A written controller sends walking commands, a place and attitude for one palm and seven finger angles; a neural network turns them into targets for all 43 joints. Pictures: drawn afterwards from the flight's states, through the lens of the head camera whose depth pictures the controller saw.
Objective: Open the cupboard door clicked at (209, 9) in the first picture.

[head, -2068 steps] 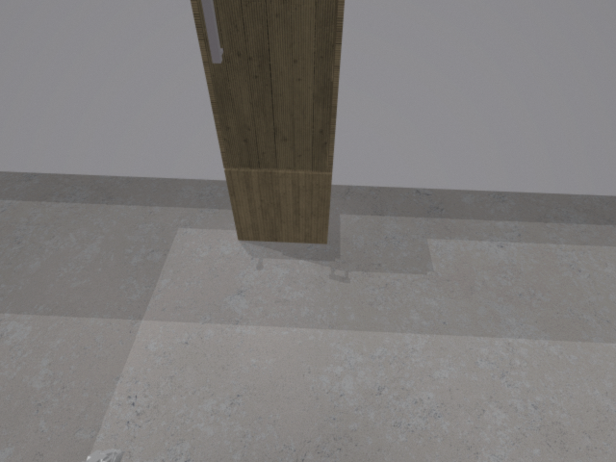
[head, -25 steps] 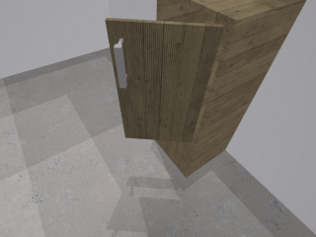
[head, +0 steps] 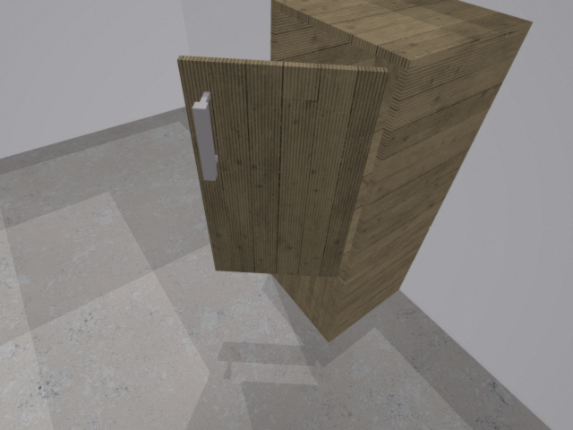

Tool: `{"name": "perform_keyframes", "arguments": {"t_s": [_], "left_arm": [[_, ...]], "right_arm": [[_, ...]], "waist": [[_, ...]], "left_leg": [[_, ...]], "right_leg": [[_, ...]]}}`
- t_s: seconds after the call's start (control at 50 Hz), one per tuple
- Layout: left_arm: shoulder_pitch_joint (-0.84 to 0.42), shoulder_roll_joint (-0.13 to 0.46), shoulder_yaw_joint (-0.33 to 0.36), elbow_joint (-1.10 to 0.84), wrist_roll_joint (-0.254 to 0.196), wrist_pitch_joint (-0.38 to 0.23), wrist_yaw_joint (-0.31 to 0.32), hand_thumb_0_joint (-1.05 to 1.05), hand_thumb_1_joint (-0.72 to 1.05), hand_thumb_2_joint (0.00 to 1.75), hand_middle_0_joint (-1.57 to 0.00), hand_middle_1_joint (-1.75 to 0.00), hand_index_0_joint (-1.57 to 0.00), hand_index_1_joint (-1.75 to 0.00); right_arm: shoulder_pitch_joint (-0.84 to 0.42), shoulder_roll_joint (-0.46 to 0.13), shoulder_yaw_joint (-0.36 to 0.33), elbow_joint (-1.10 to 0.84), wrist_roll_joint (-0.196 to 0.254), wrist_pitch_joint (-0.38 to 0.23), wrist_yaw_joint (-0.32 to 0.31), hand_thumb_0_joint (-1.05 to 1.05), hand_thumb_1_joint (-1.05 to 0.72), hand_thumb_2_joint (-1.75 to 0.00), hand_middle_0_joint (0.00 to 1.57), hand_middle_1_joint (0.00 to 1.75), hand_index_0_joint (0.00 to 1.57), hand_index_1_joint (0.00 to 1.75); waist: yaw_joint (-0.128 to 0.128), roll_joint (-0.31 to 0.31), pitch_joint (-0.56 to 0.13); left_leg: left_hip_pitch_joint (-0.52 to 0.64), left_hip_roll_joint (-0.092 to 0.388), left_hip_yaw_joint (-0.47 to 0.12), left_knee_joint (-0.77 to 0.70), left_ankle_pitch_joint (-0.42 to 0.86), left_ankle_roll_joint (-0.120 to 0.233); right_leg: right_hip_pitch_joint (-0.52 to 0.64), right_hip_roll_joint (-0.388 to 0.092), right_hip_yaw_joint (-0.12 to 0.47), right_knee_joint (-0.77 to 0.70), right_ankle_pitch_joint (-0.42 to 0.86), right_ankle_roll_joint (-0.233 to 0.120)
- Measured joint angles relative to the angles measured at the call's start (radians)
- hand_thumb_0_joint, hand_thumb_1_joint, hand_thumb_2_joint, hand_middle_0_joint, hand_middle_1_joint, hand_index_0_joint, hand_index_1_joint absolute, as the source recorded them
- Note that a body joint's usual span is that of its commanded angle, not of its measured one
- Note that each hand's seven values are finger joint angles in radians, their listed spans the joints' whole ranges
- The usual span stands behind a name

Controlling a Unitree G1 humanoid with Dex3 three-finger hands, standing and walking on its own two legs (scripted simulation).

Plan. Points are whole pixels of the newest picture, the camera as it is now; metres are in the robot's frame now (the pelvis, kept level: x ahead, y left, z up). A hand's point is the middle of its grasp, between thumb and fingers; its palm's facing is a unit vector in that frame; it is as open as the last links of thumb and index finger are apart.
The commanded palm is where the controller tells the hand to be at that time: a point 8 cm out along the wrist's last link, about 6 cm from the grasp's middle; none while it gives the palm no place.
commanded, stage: come to a stop and stand still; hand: left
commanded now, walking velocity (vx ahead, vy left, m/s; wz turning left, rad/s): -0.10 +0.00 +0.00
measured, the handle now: (208, 137) +0.57 +0.18 +0.12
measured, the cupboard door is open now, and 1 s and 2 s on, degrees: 51 51 51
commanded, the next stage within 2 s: look again from close up in 0.92 s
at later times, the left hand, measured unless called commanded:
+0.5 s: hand out of the picture +0.01 +0.19 -0.18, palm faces +0.04 -0.97 -0.24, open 7.4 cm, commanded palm none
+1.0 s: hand out of the picture +0.00 +0.23 -0.17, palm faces +0.02 -0.96 -0.29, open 7.4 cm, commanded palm none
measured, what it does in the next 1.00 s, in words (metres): stands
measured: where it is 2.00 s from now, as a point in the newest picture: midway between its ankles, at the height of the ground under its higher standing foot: outside the picture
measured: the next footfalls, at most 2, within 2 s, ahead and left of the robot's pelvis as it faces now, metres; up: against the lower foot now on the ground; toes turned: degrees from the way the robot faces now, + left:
none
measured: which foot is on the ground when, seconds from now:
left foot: down 0.00-1.00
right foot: down 0.00-1.00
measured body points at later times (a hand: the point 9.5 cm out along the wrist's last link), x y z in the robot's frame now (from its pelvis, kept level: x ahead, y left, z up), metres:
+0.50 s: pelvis -0.02 -0.01 -0.01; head -0.01 +0.00 +0.44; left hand +0.01 +0.24 -0.16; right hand +0.04 -0.26 -0.15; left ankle +0.01 +0.10 -0.74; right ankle -0.01 -0.14 -0.74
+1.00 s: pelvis -0.04 +0.00 +0.00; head -0.05 +0.01 +0.45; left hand -0.01 +0.28 -0.14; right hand +0.03 -0.27 -0.14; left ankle +0.01 +0.10 -0.74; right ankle -0.01 -0.14 -0.74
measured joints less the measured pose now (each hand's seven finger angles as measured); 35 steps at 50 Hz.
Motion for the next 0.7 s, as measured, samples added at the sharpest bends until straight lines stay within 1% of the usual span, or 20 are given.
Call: {"name": "perform_keyframes", "arguments": {"t_s": [0.08,0.18,0.26,0.34,0.4,0.46,0.54,0.7], "left_arm": [[0.033,-0.033,-0.005,0.017,-0.005,-0.005,0.007,0.00,0.91,0.90,-0.20,-0.30,-0.20,-0.30],[0.053,-0.067,-0.009,0.022,-0.010,-0.008,0.019,0.00,0.91,0.90,-0.20,-0.30,-0.20,-0.30],[0.052,-0.080,-0.001,-0.002,-0.009,-0.001,0.027,0.00,0.91,0.90,-0.20,-0.30,-0.20,-0.30],[0.042,-0.077,0.010,-0.023,-0.007,0.003,0.030,0.00,0.90,0.90,-0.20,-0.30,-0.20,-0.30],[0.030,-0.042,0.002,-0.068,-0.002,0.004,0.018,0.00,0.90,0.89,-0.20,-0.30,-0.20,-0.30],[0.021,-0.009,0.016,-0.110,0.000,0.005,0.019,0.00,0.90,0.89,-0.20,-0.30,-0.20,-0.30],[0.001,0.030,0.027,-0.144,0.001,0.008,0.016,0.00,0.90,0.89,-0.20,-0.30,-0.20,-0.30],[-0.058,0.083,0.023,-0.168,-0.001,0.004,0.001,0.01,0.91,0.90,-0.20,-0.30,-0.20,-0.30]], "right_arm": [[0.033,0.028,0.006,0.018,0.007,-0.006,-0.009,0.00,-0.91,-0.90,0.20,0.30,0.19,0.30],[0.042,0.059,0.006,0.028,0.015,-0.012,-0.022,0.00,-0.91,-0.90,0.20,0.30,0.20,0.30],[0.035,0.064,-0.007,0.013,0.016,-0.006,-0.031,0.01,-0.92,-0.90,0.20,0.30,0.20,0.30],[0.023,0.056,-0.019,-0.006,0.017,-0.002,-0.032,0.01,-0.92,-0.90,0.20,0.30,0.20,0.30],[0.028,0.038,-0.020,-0.067,0.007,-0.010,-0.019,0.01,-0.92,-0.90,0.20,0.30,0.20,0.30],[0.029,0.013,-0.035,-0.123,-0.001,-0.011,-0.023,0.00,-0.91,-0.90,0.20,0.30,0.20,0.30],[0.014,-0.020,-0.044,-0.171,-0.006,-0.004,-0.019,0.00,-0.91,-0.90,0.20,0.30,0.20,0.30],[-0.019,-0.067,-0.031,-0.197,-0.009,-0.006,-0.001,0.00,-0.91,-0.90,0.20,0.30,0.19,0.30]], "waist": [[0.001,0.001,0.012],[0.002,0.002,0.039],[0.005,0.003,0.062],[0.005,0.005,0.072],[-0.004,0.002,0.075],[-0.008,0.011,0.049],[-0.011,0.018,0.020],[-0.005,0.016,0.002]], "left_leg": [[0.011,0.005,-0.003,0.008,-0.019,-0.003],[0.023,0.009,-0.005,-0.015,-0.011,-0.007],[0.009,0.009,-0.003,-0.004,-0.009,-0.007],[-0.010,0.011,-0.001,0.018,-0.010,-0.007],[-0.039,0.007,-0.011,0.047,-0.009,-0.006],[-0.084,0.013,-0.024,0.105,-0.028,-0.006],[-0.109,0.018,-0.030,0.152,-0.043,-0.008],[-0.099,0.012,-0.027,0.127,-0.012,0.001]], "right_leg": [[0.018,0.005,-0.003,-0.006,-0.012,0.002],[0.036,0.010,-0.005,-0.041,0.002,-0.002],[0.017,0.009,-0.004,-0.022,0.000,-0.003],[-0.005,0.011,0.000,0.005,-0.003,-0.004],[-0.034,0.006,-0.011,0.044,-0.013,-0.008],[-0.066,0.011,-0.023,0.086,-0.028,-0.012],[-0.085,0.016,-0.027,0.120,-0.037,-0.015],[-0.075,0.010,-0.024,0.097,-0.005,-0.009]]}}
